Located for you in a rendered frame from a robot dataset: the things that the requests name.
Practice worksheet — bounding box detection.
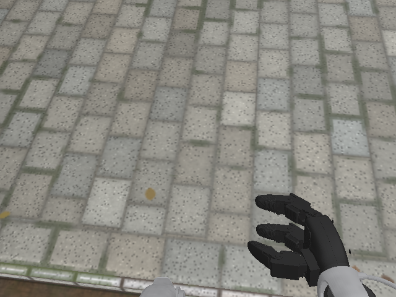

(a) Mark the left robot shin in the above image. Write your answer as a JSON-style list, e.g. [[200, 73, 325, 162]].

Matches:
[[141, 277, 174, 294]]

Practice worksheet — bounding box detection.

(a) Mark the left robot thigh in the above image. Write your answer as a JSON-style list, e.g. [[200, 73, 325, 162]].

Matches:
[[139, 284, 186, 297]]

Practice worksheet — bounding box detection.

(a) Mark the robot right forearm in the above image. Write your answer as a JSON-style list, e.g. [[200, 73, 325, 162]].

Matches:
[[317, 266, 376, 297]]

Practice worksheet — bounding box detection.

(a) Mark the right robot hand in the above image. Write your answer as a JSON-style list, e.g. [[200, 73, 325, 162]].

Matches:
[[247, 193, 351, 287]]

